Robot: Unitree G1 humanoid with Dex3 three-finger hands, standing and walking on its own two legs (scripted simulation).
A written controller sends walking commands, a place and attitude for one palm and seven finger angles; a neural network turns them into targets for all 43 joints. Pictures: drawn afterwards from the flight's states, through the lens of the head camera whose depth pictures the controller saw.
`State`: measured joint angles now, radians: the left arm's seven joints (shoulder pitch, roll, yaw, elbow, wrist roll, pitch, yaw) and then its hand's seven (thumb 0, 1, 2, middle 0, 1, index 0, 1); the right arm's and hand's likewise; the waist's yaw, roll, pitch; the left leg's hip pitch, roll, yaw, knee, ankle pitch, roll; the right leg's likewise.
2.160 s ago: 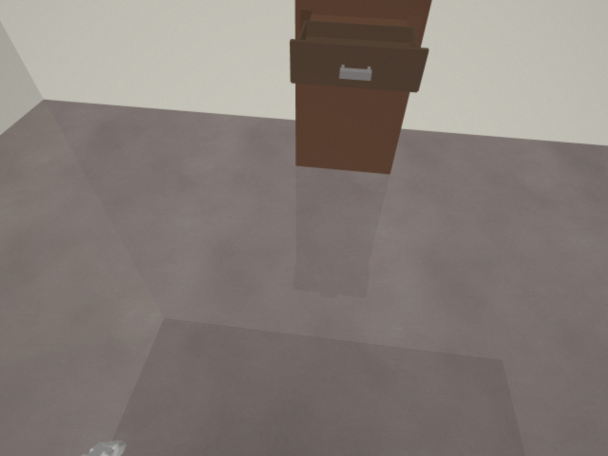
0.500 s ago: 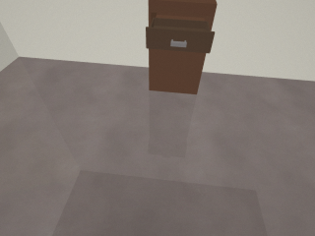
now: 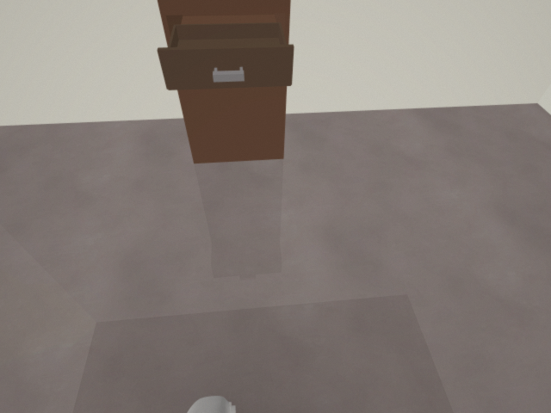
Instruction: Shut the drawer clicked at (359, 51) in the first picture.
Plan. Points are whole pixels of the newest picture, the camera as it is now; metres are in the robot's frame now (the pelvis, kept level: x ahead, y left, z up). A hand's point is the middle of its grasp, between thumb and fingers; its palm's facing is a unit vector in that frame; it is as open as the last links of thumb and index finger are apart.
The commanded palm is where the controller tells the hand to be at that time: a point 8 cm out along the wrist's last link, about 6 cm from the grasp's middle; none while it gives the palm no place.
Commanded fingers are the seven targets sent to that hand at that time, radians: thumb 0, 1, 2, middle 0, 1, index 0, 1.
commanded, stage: walk to a spot facing it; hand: left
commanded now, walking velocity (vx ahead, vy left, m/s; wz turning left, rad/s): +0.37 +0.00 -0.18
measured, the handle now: (228, 73) +1.15 +0.24 -0.08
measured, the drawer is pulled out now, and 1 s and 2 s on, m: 0.30 0.30 0.30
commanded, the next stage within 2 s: turn to face it in 1.08 s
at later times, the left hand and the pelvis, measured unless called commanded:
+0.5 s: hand (146, 344) +0.26 +0.27 -0.18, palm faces -0.07 -0.99 -0.15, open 7.4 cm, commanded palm none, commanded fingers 0.00 0.90 0.90 -0.20 -0.30 -0.20 -0.30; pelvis +0.22 +0.08 +0.01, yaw -9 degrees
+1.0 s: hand (246, 220) +0.58 +0.11 -0.18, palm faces -0.31 -0.94 -0.16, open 7.4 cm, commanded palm none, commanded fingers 0.00 0.90 0.90 -0.20 -0.30 -0.20 -0.30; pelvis +0.43 -0.02 -0.02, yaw -19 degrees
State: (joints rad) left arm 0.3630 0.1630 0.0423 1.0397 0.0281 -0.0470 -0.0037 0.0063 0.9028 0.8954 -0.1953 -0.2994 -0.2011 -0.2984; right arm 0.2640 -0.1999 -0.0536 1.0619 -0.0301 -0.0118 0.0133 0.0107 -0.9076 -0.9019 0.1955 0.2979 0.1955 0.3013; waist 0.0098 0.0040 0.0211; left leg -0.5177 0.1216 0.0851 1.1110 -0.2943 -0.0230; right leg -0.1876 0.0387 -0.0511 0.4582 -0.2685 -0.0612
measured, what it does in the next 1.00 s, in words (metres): walks ahead, turning right: left foot, then right foot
